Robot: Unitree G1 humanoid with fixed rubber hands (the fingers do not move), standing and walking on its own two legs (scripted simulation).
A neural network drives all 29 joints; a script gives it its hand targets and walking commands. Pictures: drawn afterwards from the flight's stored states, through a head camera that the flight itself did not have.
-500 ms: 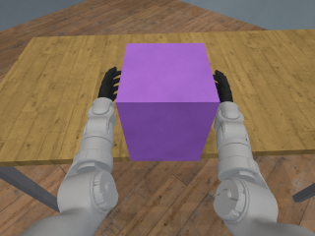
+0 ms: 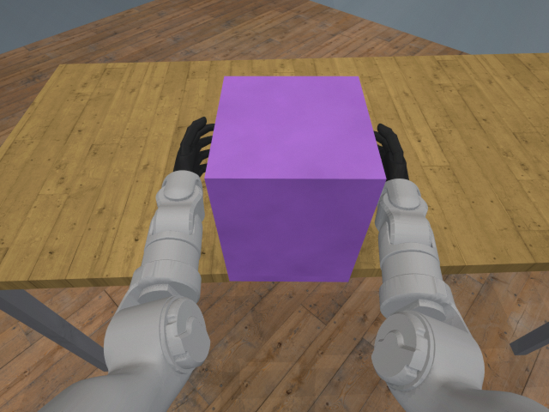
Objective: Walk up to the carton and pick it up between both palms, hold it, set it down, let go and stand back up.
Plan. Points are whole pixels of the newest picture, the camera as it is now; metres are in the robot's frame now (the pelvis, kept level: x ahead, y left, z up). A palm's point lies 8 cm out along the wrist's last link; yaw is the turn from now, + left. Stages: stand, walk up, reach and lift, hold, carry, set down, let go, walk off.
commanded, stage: reach and lift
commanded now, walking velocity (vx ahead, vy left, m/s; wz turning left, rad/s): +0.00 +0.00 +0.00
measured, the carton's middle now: (289, 185) +0.45 -0.01 +0.08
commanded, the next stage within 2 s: none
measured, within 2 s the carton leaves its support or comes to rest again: leaves its support in 0.38 s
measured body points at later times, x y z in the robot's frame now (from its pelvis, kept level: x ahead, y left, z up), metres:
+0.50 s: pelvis +0.00 +0.00 +0.00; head +0.01 +0.00 +0.45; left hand +0.45 +0.14 +0.15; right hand +0.42 -0.16 +0.13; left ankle -0.01 +0.11 -0.75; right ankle -0.03 -0.13 -0.75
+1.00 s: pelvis -0.01 -0.01 +0.00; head -0.02 -0.01 +0.45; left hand +0.42 +0.13 +0.17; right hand +0.41 -0.16 +0.16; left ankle -0.01 +0.11 -0.75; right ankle -0.03 -0.13 -0.75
